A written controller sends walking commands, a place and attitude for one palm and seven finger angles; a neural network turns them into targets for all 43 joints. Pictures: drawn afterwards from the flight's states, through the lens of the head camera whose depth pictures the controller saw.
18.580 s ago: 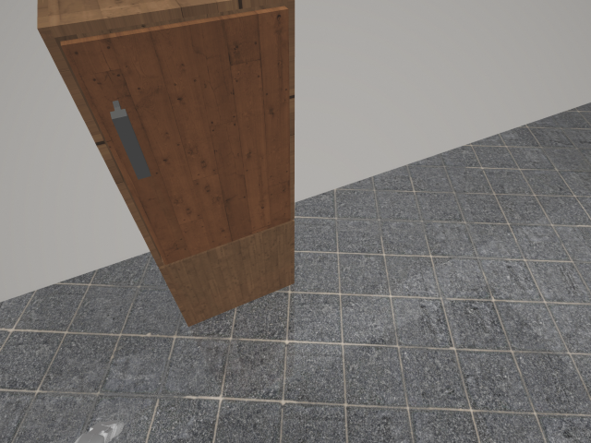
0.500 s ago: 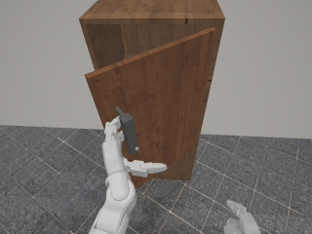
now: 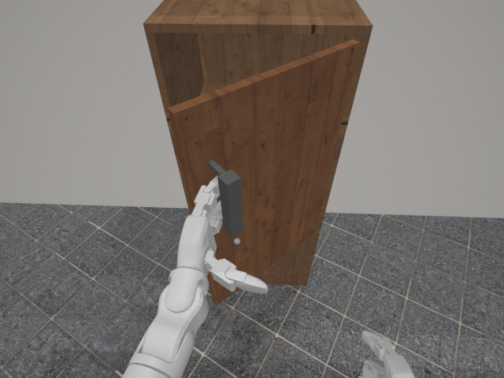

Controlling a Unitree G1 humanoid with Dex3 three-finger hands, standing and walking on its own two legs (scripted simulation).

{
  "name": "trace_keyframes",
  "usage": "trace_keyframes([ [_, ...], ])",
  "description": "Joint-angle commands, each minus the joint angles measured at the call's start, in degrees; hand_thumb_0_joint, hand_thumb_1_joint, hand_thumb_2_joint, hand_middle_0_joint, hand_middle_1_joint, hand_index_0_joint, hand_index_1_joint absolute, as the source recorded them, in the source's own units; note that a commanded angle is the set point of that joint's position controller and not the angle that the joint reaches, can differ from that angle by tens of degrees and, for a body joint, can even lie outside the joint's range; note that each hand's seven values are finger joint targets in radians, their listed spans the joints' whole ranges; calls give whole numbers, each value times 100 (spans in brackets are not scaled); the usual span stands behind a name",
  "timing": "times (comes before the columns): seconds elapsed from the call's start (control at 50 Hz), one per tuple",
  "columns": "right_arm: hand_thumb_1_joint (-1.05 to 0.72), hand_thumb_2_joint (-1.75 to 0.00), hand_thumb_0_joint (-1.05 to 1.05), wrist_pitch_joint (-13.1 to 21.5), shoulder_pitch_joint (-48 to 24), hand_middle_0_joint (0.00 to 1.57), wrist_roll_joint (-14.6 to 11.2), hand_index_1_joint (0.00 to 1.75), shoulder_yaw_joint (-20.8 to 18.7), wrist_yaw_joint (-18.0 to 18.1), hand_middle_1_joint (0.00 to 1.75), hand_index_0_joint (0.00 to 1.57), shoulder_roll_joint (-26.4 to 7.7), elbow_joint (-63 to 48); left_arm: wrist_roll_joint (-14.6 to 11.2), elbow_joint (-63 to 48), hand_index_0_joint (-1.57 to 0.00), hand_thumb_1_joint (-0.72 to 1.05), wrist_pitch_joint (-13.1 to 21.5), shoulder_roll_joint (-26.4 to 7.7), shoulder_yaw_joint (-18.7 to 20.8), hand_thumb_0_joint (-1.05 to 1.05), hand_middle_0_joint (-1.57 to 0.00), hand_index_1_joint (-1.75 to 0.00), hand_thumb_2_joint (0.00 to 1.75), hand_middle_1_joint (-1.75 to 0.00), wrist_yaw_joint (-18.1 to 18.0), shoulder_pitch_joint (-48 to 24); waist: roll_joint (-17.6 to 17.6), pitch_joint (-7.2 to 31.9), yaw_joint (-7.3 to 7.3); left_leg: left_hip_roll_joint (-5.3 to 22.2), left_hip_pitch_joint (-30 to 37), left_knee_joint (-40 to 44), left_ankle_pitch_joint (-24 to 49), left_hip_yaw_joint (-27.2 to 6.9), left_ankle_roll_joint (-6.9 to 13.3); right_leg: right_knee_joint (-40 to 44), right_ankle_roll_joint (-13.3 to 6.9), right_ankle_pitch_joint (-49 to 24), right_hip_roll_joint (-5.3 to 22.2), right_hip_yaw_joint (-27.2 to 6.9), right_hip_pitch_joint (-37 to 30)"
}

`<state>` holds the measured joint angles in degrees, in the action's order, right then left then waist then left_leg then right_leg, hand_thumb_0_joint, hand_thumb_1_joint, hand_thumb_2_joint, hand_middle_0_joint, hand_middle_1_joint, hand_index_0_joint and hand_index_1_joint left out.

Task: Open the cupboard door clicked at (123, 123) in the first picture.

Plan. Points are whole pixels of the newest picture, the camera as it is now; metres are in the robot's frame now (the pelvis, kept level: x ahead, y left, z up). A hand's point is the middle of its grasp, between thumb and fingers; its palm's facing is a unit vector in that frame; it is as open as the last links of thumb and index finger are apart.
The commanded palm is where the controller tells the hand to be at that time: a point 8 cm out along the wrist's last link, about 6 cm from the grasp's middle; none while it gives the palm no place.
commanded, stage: slide the hand sideways off the handle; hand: left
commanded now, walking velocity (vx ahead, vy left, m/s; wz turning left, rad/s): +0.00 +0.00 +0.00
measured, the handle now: (224, 198) +0.38 +0.07 +0.09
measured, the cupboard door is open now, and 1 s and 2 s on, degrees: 41 41 41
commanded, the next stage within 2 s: draw the hand back to the body in 0.82 s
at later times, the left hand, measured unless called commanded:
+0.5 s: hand (207, 261) +0.27 +0.08 +0.09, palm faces -0.03 -1.00 +0.00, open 16.3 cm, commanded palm +0.24 +0.14 +0.09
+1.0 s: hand (187, 286) +0.23 +0.10 +0.09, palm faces -0.03 -1.00 -0.02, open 16.3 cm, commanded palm +0.20 +0.17 +0.10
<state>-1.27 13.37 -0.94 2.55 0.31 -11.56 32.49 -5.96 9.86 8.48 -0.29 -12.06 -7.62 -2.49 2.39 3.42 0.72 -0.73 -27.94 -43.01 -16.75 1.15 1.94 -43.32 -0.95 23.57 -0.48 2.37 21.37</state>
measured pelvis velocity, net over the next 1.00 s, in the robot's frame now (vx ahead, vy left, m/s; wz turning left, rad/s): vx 0.03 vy -0.03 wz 0.02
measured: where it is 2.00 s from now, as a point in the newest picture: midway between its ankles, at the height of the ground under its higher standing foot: outside the picture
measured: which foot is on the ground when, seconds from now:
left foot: down 0.00-1.00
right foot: down 0.00-1.00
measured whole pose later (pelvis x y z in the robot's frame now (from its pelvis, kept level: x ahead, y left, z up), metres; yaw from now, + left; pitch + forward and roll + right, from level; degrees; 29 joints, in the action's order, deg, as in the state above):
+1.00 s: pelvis +0.03 -0.03 -0.01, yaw +1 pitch +5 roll +0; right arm 5.2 15.0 -1.5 1.3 2.0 -13.9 27.7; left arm -12.2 -16.1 12.5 -9.6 -0.5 8.5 29.2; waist 3.3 5.8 -0.5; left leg 0.4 -31.2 -47.3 -21.3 -1.0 -0.4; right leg -46.5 -3.1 28.1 -2.0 4.3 23.6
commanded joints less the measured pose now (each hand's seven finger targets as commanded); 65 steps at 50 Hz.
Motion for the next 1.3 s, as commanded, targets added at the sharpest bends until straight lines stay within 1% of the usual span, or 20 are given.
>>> trace_keyframes([
  [0.0,-90,-90,0,332,-743,20,66,30,-232,-71,30,20,-605,-1107,413,-1510,-15,-50,474,-102,44,0,-15,-30,30,-30,-137,-1042,-316,909,-116,158,1120,840,-221,-432,-94,725,-122,-384,-91,88,589],
  [0.06,-90,-90,0,297,-827,20,52,30,-217,-65,30,20,-582,-1179,398,-1732,-15,-50,449,-111,24,0,-15,-30,30,-30,-113,-1130,-134,793,-67,170,1113,848,-403,-408,-102,760,-128,-281,-98,66,639],
  [0.16,-90,-90,0,247,-901,20,30,30,-176,32,30,20,-604,-1234,165,-1919,-15,-50,290,-328,295,0,-15,-30,30,-30,-16,-840,-401,716,-83,165,1056,897,-476,-361,-87,912,-96,-190,-112,45,490],
  [0.26,-90,-90,0,332,-848,20,32,30,-183,44,30,20,-594,-1285,55,-2444,-15,-50,345,-348,310,0,-15,-30,30,-30,144,-234,-327,877,-91,163,1218,784,37,-312,-69,896,-85,-607,-123,53,387],
  [0.32,-90,-90,0,390,-800,20,23,30,-193,44,30,20,-615,-1284,45,-2526,-15,-50,390,-486,381,0,-15,-30,30,-30,280,102,-374,729,-53,170,1174,729,147,-309,-51,907,-71,-723,-123,31,437],
  [0.46,-90,-90,0,493,-718,20,21,30,-207,70,30,20,-625,-1381,-66,-3085,-15,-50,397,-807,691,0,-15,-30,30,-30,585,891,-327,775,-59,108,1133,559,485,-239,-27,836,-37,-1241,-111,-13,357],
  [0.56,-90,-90,0,619,-611,20,16,30,-232,114,30,20,-623,-1413,-272,-3362,-15,-50,498,-1027,1042,0,-15,-30,30,-30,849,1637,-358,884,-117,74,1066,408,764,-202,-14,756,-1,-1732,-105,-50,229],
  [0.64,-90,-90,0,699,-527,20,-6,30,-240,155,30,20,-662,-1392,-418,-3460,-15,-50,576,-1191,1225,0,-15,-30,30,-30,1133,1851,-372,799,-54,28,904,265,856,-195,-4,714,63,-2101,-67,-125,224],
  [0.7,-90,-90,0,780,-446,20,-12,30,-268,173,30,20,-694,-1412,-553,-3533,-15,-50,612,-1338,1457,0,-15,-30,30,-30,1338,2396,-308,936,-120,11,838,155,985,-189,-10,641,106,-2457,-38,-168,121],
  [0.78,-90,-90,0,873,-410,20,-46,30,-275,191,30,20,-711,-1477,-678,-3815,-15,-50,699,-1295,1408,0,-15,-30,30,-30,1576,2585,-249,937,-72,-21,789,66,1060,-207,-4,535,154,-2742,-12,-153,195],
  [0.86,-90,-90,0,988,-328,20,-48,30,-303,196,30,20,-737,-1483,-742,-3881,-15,-50,791,-1273,1369,0,-15,-30,30,-30,1625,2715,-380,876,-8,-31,657,-56,933,-252,-7,505,207,-2700,20,-193,338],
  [0.9,-90,-90,0,1004,-305,20,-34,30,-321,213,30,20,-768,-1447,-697,-3788,-15,-50,811,-1460,1530,0,-15,-30,30,-30,1587,2699,-566,775,1,-31,502,-123,798,-255,-1,541,228,-2516,36,-272,397],
  [0.92,-90,-90,0,1013,-352,20,-45,30,-330,215,30,20,-754,-1462,-687,-3916,-15,-50,841,-1537,1620,0,-15,-30,30,-30,1573,2619,-399,849,-41,-36,502,-115,753,-246,-9,551,217,-2434,62,-323,378],
  [0.98,-90,-90,0,1028,-356,20,-64,30,-323,235,30,20,-722,-1489,-691,-4063,-15,-50,831,-1741,1887,0,-15,-30,30,-30,1525,2715,-333,954,-137,-36,540,-66,733,-227,-5,570,177,-2272,55,-330,273],
  [1.0,-90,-90,0,1022,-386,20,-61,30,-322,247,30,20,-728,-1483,-691,-4066,-15,-50,795,-1822,1965,0,-15,-30,30,-30,1509,2798,-371,945,-170,-27,519,-59,708,-222,3,609,175,-2159,43,-341,237],
  [1.02,-90,-90,0,1032,-421,20,-81,30,-298,253,30,20,-701,-1501,-715,-4139,-15,-50,772,-1680,1847,0,-15,-30,30,-30,1521,2715,-181,914,-136,-36,577,-45,702,-208,4,637,169,-2143,57,-342,269],
  [1.04,-90,-90,0,1040,-402,20,-94,30,-288,264,30,20,-698,-1490,-764,-4057,-15,-50,716,-1715,1915,0,-15,-30,30,-30,1523,2716,-301,813,-129,-23,534,-17,600,-220,-6,701,179,-1982,51,-339,297],
  [1.06,-90,-90,0,1058,-440,20,-108,30,-263,270,30,20,-708,-1481,-814,-4054,-15,-50,666,-1634,1850,0,-15,-30,30,-30,1557,2658,-160,680,-125,-26,530,19,553,-228,-12,747,161,-1860,39,-330,326],
  [1.14,-90,-90,0,1117,-505,20,-136,30,-253,346,30,20,-758,-1426,-991,-3939,-15,-50,417,-1894,2196,0,-15,-30,30,-30,1702,2591,-524,634,-156,-13,496,47,401,-267,-7,1016,229,-1620,107,-497,219],
  [1.28,-90,-90,0,1257,-591,20,-180,30,-202,413,30,20,-764,-1360,-1218,-4091,-15,-50,114,-2095,2525,0,-15,-30,30,-30,1963,2596,-262,504,-248,-1,729,264,520,-289,-9,1153,202,-1624,75,-384,128],
])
